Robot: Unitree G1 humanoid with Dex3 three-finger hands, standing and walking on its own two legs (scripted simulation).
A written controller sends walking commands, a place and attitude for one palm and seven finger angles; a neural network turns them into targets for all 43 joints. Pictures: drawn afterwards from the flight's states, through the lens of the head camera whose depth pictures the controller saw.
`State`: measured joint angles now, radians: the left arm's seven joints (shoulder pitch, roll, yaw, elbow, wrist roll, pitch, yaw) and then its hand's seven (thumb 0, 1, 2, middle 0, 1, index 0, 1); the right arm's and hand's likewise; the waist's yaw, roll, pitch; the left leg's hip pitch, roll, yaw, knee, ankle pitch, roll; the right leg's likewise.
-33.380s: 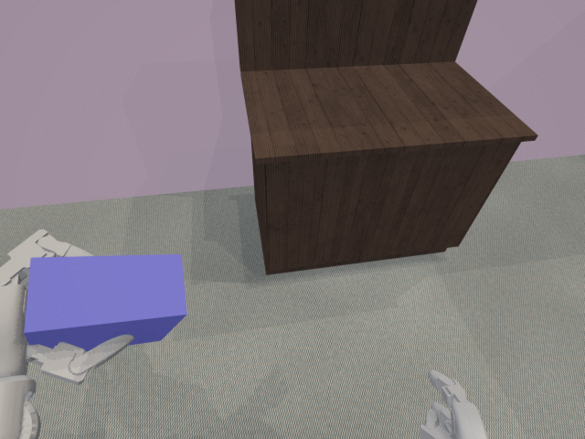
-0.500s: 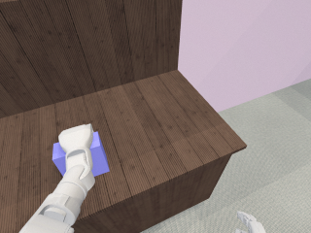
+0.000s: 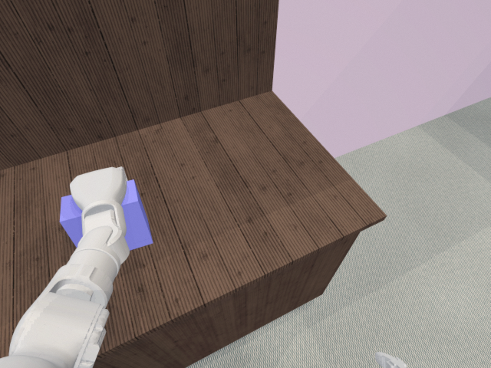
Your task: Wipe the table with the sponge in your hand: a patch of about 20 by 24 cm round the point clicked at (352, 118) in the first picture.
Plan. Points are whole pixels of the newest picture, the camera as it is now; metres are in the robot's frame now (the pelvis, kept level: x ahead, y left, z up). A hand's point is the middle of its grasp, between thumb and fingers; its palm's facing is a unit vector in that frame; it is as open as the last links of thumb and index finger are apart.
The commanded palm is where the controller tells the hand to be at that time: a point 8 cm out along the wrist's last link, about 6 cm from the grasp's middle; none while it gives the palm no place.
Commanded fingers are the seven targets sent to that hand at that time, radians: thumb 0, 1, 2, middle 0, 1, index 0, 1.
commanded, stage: wipe forward along the middle lane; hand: left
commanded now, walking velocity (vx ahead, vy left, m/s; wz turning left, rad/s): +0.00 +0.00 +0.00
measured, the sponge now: (113, 228) +0.38 +0.28 -0.05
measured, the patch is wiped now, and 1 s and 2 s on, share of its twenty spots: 1.00 1.00 1.00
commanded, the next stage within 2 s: slide back across to the first lane in 0.32 s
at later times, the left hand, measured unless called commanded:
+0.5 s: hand (102, 187) +0.44 +0.30 +0.01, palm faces -0.13 -0.01 -0.99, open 10.2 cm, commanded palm +0.42 +0.29 +0.05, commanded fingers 0.00 0.10 1.30 -1.20 -1.60 -1.20 -1.60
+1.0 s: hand (67, 198) +0.41 +0.36 +0.01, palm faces -0.13 -0.04 -0.99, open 10.2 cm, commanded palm +0.39 +0.35 +0.06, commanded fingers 0.00 0.10 1.30 -1.20 -1.60 -1.20 -1.60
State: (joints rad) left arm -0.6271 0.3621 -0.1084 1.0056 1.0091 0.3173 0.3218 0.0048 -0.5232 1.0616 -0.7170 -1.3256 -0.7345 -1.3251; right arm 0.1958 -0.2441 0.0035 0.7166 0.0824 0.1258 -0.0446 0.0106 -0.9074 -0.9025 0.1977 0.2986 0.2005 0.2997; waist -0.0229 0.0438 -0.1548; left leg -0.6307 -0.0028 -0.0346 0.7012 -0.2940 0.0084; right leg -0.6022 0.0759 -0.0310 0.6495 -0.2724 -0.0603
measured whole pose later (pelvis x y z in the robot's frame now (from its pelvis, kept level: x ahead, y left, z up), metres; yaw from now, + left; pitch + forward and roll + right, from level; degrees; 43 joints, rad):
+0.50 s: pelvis +0.01 +0.02 +0.00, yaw -1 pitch +16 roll -3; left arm -0.78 0.42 -0.07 1.15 1.04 0.30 0.32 0.01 -0.53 1.06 -0.72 -1.32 -0.74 -1.33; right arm 0.24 -0.24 0.00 0.73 0.07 0.12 -0.02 0.01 -0.91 -0.90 0.20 0.30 0.20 0.30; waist -0.06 0.03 -0.17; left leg -0.71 -0.01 -0.02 0.74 -0.32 0.04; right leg -0.66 0.07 -0.02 0.65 -0.28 -0.03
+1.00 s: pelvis +0.04 +0.04 +0.01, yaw +0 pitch +13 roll -3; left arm -0.54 0.46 -0.03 0.93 1.03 0.23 0.25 0.00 -0.51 1.06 -0.69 -1.35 -0.71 -1.35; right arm 0.21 -0.25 -0.01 0.69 0.08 0.14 -0.01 0.01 -0.91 -0.90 0.20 0.30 0.20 0.30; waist -0.02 0.03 -0.16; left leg -0.55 -0.03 -0.02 0.67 -0.33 0.06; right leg -0.50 0.05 -0.01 0.56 -0.29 -0.01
